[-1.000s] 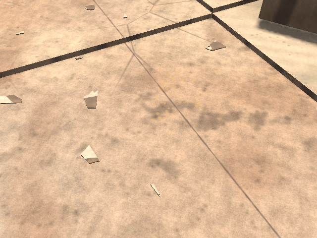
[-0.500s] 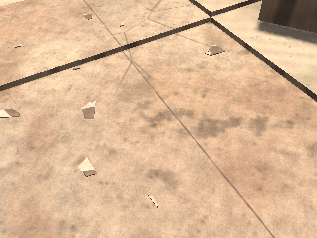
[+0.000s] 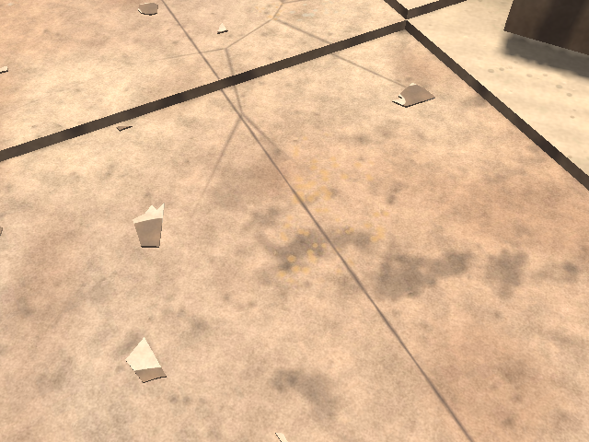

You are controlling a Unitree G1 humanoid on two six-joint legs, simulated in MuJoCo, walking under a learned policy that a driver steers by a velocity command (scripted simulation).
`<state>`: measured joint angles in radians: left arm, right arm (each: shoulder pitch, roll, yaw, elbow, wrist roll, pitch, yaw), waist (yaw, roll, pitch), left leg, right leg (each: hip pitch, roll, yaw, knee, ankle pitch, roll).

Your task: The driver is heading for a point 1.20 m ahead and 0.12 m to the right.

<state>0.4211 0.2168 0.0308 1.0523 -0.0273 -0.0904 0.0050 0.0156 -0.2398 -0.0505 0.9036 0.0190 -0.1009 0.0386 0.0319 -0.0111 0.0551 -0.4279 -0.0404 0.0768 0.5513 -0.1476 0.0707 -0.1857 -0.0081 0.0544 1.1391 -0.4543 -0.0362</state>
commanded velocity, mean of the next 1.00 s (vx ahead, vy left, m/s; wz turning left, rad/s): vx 0.50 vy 0.00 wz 0.00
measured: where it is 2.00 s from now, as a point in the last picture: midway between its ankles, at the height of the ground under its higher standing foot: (336, 201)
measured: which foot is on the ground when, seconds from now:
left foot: down 0.00-0.44, up 0.46-1.00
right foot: up 0.00-0.42, down 0.44-1.00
